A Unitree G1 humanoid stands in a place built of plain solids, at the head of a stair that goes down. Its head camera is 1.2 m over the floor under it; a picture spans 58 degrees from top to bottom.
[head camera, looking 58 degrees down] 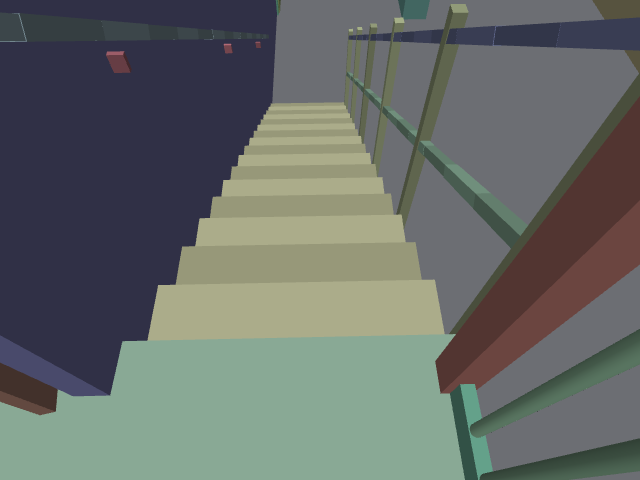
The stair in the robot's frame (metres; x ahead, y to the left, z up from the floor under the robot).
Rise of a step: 0.17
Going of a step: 0.26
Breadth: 0.97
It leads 1 degrees to the left of straight ahead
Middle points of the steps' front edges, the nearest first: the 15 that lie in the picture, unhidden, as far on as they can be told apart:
0.42 0.07 0.00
0.68 0.08 -0.17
0.94 0.09 -0.34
1.20 0.09 -0.51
1.46 0.10 -0.67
1.72 0.10 -0.84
1.98 0.11 -1.01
2.24 0.11 -1.18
2.50 0.12 -1.35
2.76 0.13 -1.52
3.02 0.13 -1.69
3.28 0.14 -1.86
3.54 0.14 -2.03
3.80 0.15 -2.20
4.06 0.16 -2.36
